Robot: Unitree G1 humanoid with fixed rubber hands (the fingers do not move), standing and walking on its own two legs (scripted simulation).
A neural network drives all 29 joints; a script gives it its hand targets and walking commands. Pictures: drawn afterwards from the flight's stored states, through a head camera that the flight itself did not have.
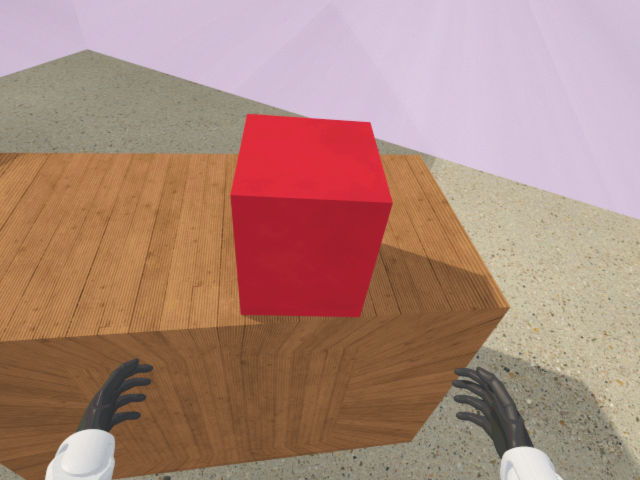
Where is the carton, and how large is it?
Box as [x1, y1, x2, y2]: [230, 114, 392, 316]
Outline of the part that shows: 247,114 230,194 241,314 359,316 392,203 370,123 359,121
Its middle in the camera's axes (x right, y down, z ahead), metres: -0.02 -0.03 +0.63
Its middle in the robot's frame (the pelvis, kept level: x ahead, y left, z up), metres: +0.50 +0.03 +0.05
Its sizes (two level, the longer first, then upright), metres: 0.210 0.200 0.250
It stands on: a pedestal, 0.71 m high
